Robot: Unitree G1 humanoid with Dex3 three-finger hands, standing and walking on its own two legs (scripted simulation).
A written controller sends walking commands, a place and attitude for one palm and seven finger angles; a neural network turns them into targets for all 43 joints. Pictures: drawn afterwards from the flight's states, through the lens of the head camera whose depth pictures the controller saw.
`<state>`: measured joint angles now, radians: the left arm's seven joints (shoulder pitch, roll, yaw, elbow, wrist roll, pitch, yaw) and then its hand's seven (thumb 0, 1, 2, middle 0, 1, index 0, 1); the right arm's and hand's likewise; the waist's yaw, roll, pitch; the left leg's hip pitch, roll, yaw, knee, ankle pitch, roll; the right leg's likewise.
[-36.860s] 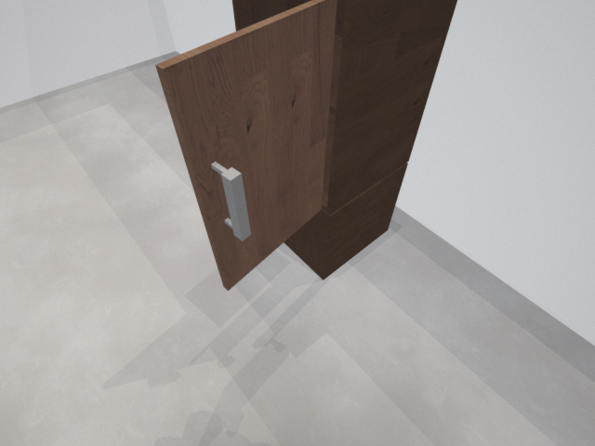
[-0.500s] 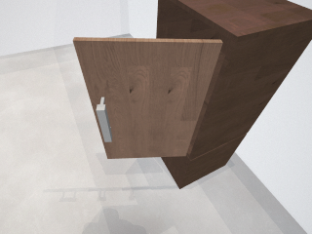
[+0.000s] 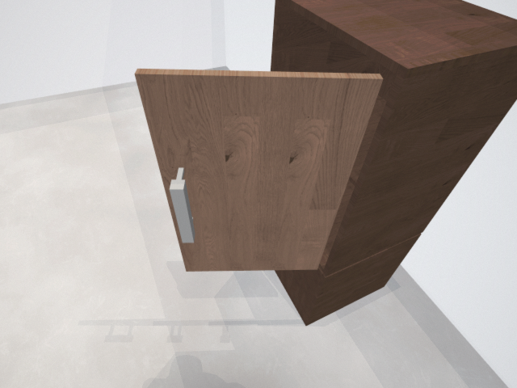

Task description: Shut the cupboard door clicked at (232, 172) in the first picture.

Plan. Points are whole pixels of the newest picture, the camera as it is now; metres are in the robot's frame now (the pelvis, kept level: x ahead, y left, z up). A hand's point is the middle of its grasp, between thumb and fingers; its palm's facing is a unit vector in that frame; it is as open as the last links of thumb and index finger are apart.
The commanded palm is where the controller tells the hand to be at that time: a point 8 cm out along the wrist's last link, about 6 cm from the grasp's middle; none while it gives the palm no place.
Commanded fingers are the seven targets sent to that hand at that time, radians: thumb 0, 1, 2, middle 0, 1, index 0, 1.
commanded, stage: look again from close up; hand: left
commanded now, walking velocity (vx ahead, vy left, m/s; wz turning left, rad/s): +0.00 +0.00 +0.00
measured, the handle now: (184, 206) +0.46 +0.18 -0.02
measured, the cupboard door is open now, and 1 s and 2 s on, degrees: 66 66 66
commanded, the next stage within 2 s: raise the hand and make a fist in 0.18 s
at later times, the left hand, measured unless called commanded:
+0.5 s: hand (127, 352) +0.17 +0.20 -0.01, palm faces +0.21 -0.98 -0.04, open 7.1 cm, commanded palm +0.10 +0.24 -0.06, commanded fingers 0.00 0.90 0.90 -0.40 -0.52 -0.40 -0.52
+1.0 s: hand (149, 358) +0.18 +0.18 -0.06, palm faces +0.06 -1.00 -0.01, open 4.7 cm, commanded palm +0.14 +0.24 -0.04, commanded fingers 0.00 0.90 0.90 -0.86 -1.02 -0.86 -1.02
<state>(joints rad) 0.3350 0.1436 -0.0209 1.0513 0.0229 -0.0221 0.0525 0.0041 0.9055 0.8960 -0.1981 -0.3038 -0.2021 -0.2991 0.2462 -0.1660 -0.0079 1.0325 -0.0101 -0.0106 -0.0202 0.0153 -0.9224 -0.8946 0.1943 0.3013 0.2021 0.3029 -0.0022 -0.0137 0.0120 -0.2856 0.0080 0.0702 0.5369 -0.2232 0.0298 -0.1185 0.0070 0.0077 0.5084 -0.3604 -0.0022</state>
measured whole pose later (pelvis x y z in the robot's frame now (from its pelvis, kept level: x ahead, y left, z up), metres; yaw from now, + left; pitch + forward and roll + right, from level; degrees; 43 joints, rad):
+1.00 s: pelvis -0.02 +0.00 -0.11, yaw +1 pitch +16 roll -3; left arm 0.48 0.22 0.09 -0.11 -0.27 -0.34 -0.19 0.02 0.90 0.90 -0.68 -0.83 -0.69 -0.83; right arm 0.21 -0.19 0.03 0.54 0.04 -0.23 -0.05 0.01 -0.90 -0.89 0.20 0.30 0.21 0.30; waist 0.03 0.04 -0.17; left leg -1.05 -0.01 -0.04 1.26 -0.49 0.03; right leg -0.93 0.07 -0.10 1.23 -0.58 -0.06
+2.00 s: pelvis +0.00 +0.01 -0.08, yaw +0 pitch +14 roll -3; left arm 0.38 0.23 0.11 -0.02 -0.27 -0.36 -0.16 0.02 0.90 0.90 -1.30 -1.50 -1.30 -1.50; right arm 0.27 -0.25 0.02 0.51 0.03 -0.14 -0.04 0.01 -0.90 -0.89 0.20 0.30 0.21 0.30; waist 0.01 0.04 -0.17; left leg -0.90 -0.02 -0.01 1.13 -0.47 0.05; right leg -0.79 0.06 -0.06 1.09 -0.54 -0.04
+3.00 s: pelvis +0.00 +0.01 -0.08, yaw +0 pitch +15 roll -2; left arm -0.02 0.17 0.03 0.28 -0.17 -0.35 -0.02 0.02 0.90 0.90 -1.30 -1.50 -1.30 -1.50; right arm 0.25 -0.24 0.02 0.57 0.02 -0.08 -0.02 0.01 -0.90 -0.89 0.20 0.30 0.21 0.30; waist -0.01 0.03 -0.15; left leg -0.90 -0.02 0.01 1.10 -0.46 0.04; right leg -0.80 0.06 -0.04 1.09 -0.54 -0.04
